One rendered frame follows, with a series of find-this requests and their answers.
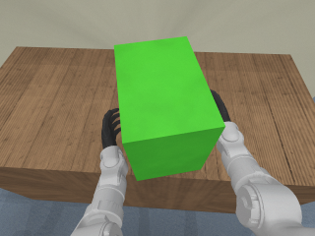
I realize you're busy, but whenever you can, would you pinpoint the robot left hand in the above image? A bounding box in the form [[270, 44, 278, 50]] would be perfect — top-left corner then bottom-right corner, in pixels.
[[101, 108, 121, 149]]

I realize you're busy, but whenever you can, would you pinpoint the robot right upper arm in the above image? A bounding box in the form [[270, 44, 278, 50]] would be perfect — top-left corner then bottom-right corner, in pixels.
[[235, 183, 315, 236]]

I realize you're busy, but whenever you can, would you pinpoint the robot left forearm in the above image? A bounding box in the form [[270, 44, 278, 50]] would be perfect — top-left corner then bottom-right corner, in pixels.
[[73, 146, 129, 232]]

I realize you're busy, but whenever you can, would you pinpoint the robot right forearm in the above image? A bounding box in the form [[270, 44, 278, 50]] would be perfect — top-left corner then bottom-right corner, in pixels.
[[217, 121, 302, 222]]

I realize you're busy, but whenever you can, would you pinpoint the pedestal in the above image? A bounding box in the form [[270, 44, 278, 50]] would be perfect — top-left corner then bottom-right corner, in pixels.
[[0, 46, 315, 214]]

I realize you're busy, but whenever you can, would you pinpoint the robot left upper arm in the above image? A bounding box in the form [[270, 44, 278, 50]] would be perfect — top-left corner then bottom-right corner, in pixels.
[[70, 221, 123, 236]]

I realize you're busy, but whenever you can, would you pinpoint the robot right hand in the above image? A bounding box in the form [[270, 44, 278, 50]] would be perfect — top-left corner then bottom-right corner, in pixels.
[[210, 89, 231, 122]]

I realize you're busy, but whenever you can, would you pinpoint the carton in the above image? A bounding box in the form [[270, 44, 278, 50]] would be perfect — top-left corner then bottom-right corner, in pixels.
[[113, 36, 225, 181]]

